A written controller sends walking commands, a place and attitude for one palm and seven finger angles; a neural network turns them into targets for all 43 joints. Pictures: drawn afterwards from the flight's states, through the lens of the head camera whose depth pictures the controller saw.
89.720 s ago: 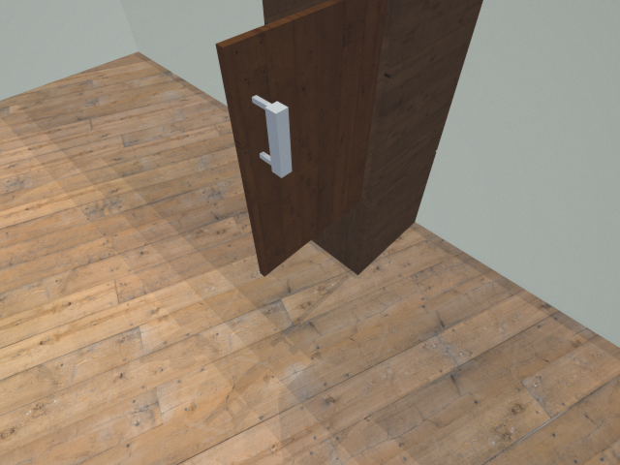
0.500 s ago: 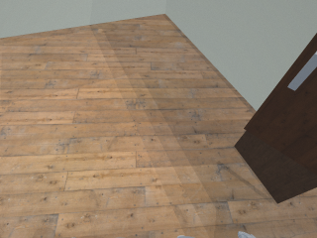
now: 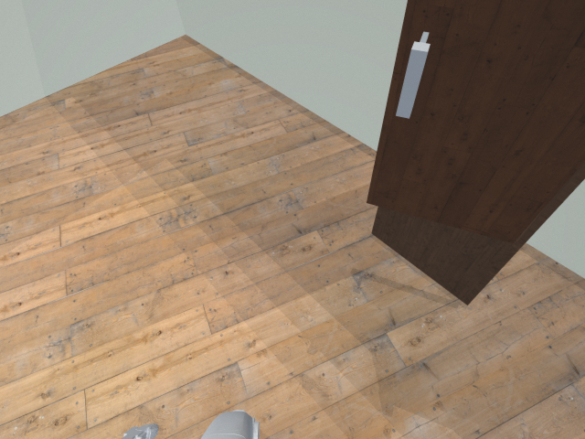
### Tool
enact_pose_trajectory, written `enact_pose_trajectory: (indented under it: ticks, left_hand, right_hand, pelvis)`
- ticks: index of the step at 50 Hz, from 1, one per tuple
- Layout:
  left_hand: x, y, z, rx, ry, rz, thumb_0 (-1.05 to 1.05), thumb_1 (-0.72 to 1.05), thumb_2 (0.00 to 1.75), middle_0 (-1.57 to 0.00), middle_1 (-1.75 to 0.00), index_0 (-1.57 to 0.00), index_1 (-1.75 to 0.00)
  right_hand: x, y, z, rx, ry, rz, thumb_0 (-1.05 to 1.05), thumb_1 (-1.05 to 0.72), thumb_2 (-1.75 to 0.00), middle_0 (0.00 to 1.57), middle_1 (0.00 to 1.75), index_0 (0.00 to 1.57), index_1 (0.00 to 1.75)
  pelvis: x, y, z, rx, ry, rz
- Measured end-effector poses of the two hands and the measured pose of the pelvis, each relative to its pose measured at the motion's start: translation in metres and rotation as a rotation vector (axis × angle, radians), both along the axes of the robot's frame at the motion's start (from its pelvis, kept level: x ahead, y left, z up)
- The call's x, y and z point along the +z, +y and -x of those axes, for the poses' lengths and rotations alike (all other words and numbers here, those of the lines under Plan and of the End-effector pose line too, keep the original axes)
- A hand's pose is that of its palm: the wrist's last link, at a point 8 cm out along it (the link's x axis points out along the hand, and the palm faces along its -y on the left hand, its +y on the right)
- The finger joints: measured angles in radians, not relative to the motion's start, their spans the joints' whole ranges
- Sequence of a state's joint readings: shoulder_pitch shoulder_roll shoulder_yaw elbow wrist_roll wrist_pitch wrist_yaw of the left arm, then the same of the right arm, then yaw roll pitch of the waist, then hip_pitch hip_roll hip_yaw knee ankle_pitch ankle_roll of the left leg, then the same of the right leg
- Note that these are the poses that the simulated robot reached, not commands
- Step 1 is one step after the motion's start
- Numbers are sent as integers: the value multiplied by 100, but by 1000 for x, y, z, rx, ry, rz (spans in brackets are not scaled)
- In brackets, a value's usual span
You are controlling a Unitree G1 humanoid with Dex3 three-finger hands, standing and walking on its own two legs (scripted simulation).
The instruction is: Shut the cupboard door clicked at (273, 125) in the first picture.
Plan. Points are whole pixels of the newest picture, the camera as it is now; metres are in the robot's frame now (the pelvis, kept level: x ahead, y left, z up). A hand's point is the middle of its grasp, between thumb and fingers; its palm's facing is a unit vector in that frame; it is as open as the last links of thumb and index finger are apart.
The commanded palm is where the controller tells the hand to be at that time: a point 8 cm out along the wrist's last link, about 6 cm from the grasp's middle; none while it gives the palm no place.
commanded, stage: turn to face it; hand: left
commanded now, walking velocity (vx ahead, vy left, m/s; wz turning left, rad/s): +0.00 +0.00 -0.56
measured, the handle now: (414, 75) +0.71 -0.19 +0.09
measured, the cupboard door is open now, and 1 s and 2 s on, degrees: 25 25 25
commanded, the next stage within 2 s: take the last steps up to it in 0.50 s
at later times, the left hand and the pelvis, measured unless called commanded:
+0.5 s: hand (171, 421) +0.16 +0.21 -0.16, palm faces -0.23 -0.95 -0.23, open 7.4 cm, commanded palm none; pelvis +0.02 +0.03 +0.00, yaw -15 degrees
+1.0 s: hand (209, 418) +0.17 +0.16 -0.19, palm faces -0.37 -0.92 -0.13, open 7.4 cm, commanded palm none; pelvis +0.08 +0.00 -0.01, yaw -23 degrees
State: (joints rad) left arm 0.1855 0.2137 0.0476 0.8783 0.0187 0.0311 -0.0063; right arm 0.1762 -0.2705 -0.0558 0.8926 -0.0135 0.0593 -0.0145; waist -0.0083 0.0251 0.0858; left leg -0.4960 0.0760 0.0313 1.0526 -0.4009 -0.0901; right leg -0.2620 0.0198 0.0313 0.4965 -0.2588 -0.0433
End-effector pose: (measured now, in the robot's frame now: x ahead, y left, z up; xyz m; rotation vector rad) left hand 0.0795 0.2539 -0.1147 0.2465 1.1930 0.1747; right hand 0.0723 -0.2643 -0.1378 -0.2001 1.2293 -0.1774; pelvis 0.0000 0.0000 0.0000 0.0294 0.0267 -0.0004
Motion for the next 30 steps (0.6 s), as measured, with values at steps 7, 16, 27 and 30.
enact_pose_trajectory:
  ticks: [7,16,27,30]
  left_hand:
    - [-13,3,-8,-45,36,41,0,90,90,-21,-30,-20,-30]
    - [-33,28,-44,-121,55,70,0,90,90,-21,-30,-20,-30]
    - [-15,-5,-92,-267,23,40,0,90,90,-20,-30,-20,-30]
    - [-16,-24,-101,-310,-13,20,0,90,90,-20,-30,-20,-30]
  right_hand:
    - [13,12,-17,-46,-72,19,1,-91,-90,20,30,20,30]
    - [24,41,0,-98,-97,66,1,-90,-90,20,30,20,30]
    - [3,38,78,-272,38,1,1,-90,-90,20,30,21,30]
    - [-16,27,101,-331,73,-28,1,-90,-90,20,30,21,30]
  pelvis:
    - [0,12,-9,-78,3,13]
    - [-6,35,-20,-178,-3,44]
    - [-3,21,-22,-276,-7,51]
    - [-14,9,-21,-304,-8,30]
